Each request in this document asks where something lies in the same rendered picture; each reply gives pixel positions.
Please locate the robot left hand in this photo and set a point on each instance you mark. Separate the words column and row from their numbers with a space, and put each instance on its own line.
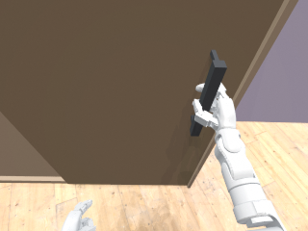
column 74, row 220

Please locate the right robot forearm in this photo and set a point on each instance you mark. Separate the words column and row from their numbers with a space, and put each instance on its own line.
column 251, row 206

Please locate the robot right hand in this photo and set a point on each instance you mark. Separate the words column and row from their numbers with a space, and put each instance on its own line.
column 224, row 115

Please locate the handle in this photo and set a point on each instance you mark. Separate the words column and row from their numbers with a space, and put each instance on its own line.
column 215, row 75

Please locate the wardrobe door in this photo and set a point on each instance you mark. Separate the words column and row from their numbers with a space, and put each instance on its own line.
column 18, row 157
column 104, row 89

